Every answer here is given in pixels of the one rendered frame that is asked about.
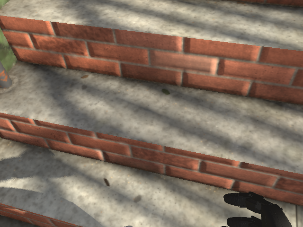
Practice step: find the robot right hand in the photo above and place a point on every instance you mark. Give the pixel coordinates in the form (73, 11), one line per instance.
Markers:
(271, 214)

